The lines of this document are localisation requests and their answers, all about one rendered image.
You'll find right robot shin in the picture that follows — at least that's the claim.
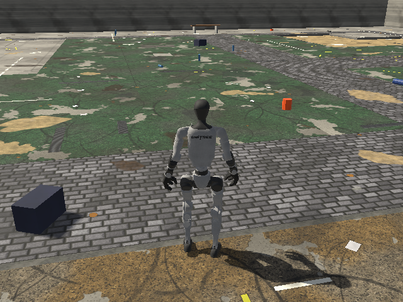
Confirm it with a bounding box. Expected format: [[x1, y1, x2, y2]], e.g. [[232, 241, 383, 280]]
[[212, 209, 222, 249]]

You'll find robot left hand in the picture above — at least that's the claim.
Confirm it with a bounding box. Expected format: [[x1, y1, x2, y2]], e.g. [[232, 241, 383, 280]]
[[162, 175, 177, 191]]

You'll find right robot forearm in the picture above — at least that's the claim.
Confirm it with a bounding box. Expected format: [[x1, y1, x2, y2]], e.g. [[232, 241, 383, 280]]
[[226, 151, 238, 175]]

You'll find robot head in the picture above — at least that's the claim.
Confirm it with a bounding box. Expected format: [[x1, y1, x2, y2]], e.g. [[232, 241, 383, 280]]
[[191, 99, 212, 130]]

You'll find left robot forearm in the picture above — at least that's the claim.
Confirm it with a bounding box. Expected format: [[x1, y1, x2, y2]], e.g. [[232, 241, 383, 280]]
[[164, 152, 178, 178]]

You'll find robot right hand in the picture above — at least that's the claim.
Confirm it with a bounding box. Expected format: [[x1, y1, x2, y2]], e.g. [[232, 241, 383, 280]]
[[224, 173, 239, 186]]

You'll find robot right upper arm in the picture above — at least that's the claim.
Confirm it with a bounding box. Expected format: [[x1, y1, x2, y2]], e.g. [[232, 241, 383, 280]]
[[215, 126, 232, 161]]

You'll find robot left upper arm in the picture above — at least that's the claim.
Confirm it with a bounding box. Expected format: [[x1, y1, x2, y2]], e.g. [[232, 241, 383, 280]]
[[171, 126, 188, 162]]

